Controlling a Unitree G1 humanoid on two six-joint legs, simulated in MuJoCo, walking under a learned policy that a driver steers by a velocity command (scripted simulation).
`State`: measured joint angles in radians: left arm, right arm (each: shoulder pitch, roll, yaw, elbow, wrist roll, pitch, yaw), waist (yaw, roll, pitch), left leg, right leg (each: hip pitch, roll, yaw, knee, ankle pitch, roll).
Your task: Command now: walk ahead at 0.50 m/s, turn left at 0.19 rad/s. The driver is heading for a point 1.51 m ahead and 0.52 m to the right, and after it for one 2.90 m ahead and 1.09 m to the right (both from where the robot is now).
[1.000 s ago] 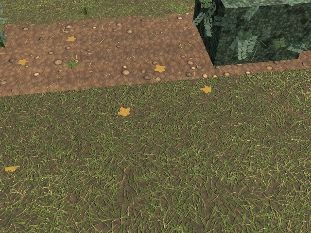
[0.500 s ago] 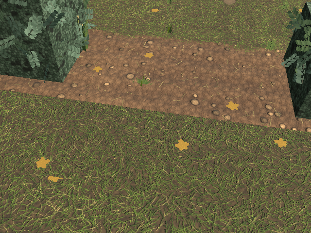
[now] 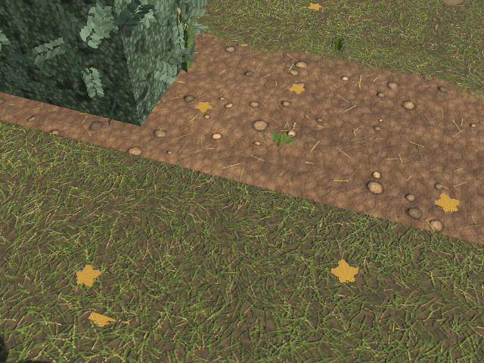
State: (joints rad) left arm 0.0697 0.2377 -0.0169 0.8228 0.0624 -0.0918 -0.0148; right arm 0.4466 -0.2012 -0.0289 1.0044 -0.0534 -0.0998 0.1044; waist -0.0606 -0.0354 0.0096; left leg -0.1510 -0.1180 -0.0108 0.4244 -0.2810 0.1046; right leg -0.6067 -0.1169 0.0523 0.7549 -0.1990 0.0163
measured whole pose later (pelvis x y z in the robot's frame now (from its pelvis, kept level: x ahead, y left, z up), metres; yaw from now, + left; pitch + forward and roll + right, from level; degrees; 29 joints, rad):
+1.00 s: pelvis +0.60 -0.10 -0.17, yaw -28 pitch +1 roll +2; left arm 0.31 0.22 0.03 0.84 -0.06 -0.02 0.05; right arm 0.31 -0.22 -0.03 0.95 0.01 -0.08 -0.01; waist 0.05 -0.02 -0.03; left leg -0.26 -0.01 0.08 0.51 -0.27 0.02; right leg -0.85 0.01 0.04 2.00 -0.54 -0.01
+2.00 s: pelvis +1.07 -0.37 -0.16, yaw -32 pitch +3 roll +0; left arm 0.20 0.26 0.08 0.89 -0.02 -0.08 0.02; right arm 0.24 -0.23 -0.06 0.90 0.00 -0.09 0.02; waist -0.02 -0.03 0.00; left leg -0.24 -0.05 0.04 0.34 -0.14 0.07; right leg -0.59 -0.10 0.03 1.07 -0.25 -0.04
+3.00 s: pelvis +1.44 -0.60 -0.17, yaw -11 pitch +3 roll -1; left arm 0.05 0.30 0.08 0.84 0.00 -0.01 0.04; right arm 0.14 -0.27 -0.08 0.73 -0.01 0.00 0.00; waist -0.02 -0.02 0.07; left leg -0.43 -0.08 -0.01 0.47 -0.09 0.09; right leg -0.55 -0.04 0.03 1.16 -0.45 0.04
